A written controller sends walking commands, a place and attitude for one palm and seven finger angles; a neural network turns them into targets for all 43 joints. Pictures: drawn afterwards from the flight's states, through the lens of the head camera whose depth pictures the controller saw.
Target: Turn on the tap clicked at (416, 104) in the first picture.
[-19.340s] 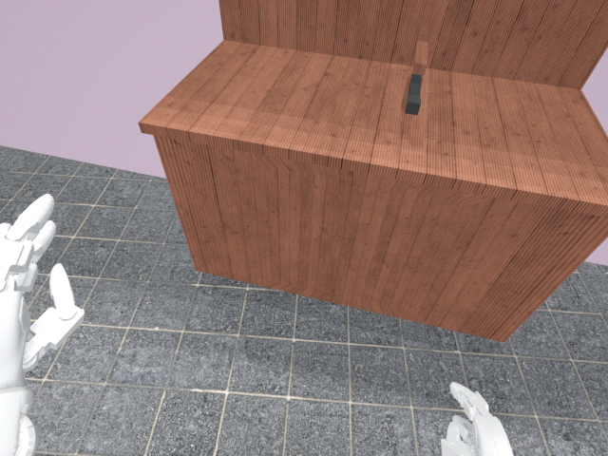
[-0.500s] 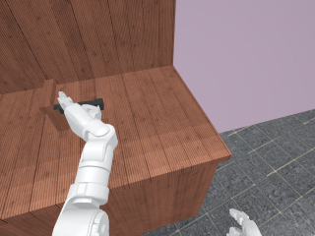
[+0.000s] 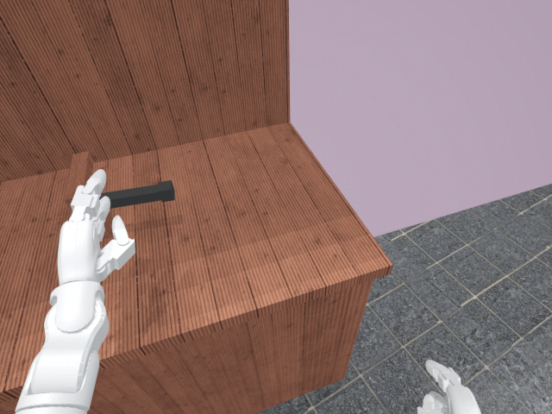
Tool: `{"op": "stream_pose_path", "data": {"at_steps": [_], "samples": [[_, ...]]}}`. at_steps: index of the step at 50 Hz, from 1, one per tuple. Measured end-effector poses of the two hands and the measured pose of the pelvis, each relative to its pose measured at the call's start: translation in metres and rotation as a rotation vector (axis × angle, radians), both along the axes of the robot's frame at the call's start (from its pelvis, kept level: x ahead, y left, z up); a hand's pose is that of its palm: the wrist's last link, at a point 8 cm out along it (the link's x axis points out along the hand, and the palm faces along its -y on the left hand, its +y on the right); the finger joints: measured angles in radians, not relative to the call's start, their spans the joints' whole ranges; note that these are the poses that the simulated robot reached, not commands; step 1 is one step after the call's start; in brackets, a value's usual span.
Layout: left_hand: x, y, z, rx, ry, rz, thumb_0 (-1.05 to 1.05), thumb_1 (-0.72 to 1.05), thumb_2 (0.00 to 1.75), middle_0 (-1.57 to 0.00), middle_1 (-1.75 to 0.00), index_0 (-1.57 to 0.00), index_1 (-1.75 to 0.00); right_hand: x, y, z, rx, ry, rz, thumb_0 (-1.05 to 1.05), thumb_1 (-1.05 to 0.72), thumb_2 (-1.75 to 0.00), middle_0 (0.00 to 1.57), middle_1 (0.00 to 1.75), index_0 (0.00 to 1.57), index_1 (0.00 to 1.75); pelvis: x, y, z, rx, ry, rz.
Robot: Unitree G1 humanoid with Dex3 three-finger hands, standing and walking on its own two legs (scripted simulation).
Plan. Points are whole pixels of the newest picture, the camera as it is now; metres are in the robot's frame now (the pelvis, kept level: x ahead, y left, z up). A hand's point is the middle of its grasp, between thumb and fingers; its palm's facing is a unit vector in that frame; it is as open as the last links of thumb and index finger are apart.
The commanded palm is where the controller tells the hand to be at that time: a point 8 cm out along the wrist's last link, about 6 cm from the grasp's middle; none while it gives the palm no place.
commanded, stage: draw the hand back beside the body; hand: left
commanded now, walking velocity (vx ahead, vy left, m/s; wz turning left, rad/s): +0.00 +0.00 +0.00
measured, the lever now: (166, 191) +0.48 +0.26 +0.06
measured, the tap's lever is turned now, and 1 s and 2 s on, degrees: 83 83 83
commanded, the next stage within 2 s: step back with the hand held close in 1.06 s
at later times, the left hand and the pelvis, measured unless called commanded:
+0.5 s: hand (87, 279) +0.22 +0.25 +0.15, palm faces +0.36 -0.89 -0.29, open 7.5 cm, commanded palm +0.18 +0.29 +0.16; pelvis -0.01 +0.02 +0.00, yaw +0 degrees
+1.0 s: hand (53, 296) +0.19 +0.27 +0.16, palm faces +0.44 -0.83 -0.33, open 7.4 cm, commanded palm +0.15 +0.31 +0.17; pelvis +0.00 +0.02 +0.00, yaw +1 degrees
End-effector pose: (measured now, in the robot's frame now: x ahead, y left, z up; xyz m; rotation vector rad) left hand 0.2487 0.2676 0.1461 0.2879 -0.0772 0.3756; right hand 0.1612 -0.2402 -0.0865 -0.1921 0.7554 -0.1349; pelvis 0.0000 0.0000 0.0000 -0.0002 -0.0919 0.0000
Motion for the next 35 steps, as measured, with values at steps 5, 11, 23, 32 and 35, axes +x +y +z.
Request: {"op": "stream_pose_path", "data": {"at_steps": [5,11,23,32,35], "samples": [[-0.011,-0.005,0.009,0.017,-0.064,-0.055,0.02,0.90,0.90,-0.17,-0.21,-0.17,-0.20,-0.002,0.011,-0.001,0.005,0.003,0.036,0.01,-0.90,-0.90,0.20,0.30,0.20,0.30,-0.010,0.004,0.002,0.000,-0.010,0.009],[-0.019,-0.009,0.006,0.022,-0.065,-0.108,0.02,0.89,0.90,-0.18,-0.23,-0.18,-0.22,-0.002,0.027,0.006,0.043,-0.038,0.031,0.01,-0.90,-0.90,0.20,0.30,0.20,0.30,-0.014,0.008,0.003,-0.001,-0.013,-0.005],[-0.059,0.020,0.013,0.061,-0.084,-0.046,0.02,0.89,0.90,-0.19,-0.26,-0.19,-0.25,-0.002,0.040,0.007,0.031,-0.041,0.059,0.01,-0.90,-0.90,0.20,0.30,0.20,0.30,-0.014,0.018,0.004,-0.007,-0.022,-0.001],[-0.078,0.030,0.016,0.083,-0.091,-0.017,0.02,0.89,0.90,-0.20,-0.29,-0.20,-0.28,0.010,0.044,0.014,0.012,-0.070,0.077,0.01,-0.90,-0.90,0.20,0.30,0.20,0.30,-0.011,0.023,0.003,-0.008,-0.020,0.004],[-0.083,0.033,0.019,0.096,-0.091,-0.009,0.02,0.89,0.90,-0.20,-0.29,-0.20,-0.29,0.015,0.046,0.016,0.013,-0.083,0.082,0.01,-0.90,-0.90,0.20,0.30,0.20,0.30,-0.009,0.024,0.003,-0.009,-0.018,0.004]]}}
